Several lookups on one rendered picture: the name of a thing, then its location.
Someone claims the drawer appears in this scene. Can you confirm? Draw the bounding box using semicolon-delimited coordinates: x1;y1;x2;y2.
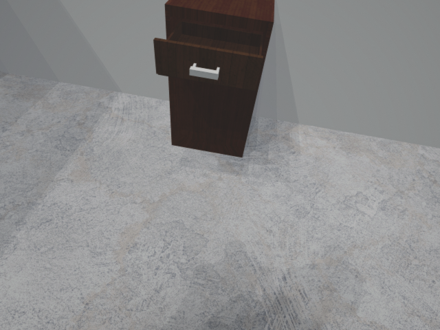
153;21;263;91

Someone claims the cabinet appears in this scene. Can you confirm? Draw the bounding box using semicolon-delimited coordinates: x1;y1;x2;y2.
165;0;274;157

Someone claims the handle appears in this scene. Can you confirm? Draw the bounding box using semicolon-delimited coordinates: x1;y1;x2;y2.
189;63;220;80

